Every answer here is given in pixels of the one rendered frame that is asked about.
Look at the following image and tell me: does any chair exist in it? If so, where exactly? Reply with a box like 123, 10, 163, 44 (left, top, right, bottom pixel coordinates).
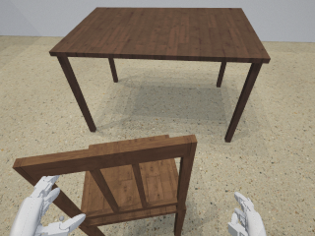
12, 134, 198, 236

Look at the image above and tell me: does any table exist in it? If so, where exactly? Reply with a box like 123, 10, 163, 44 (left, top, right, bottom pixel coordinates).
49, 7, 271, 143

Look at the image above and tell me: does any left robot hand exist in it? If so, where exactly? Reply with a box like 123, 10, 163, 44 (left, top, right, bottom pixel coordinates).
9, 175, 86, 236

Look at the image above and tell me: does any right robot hand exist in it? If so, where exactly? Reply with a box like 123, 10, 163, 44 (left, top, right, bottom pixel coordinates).
227, 192, 267, 236

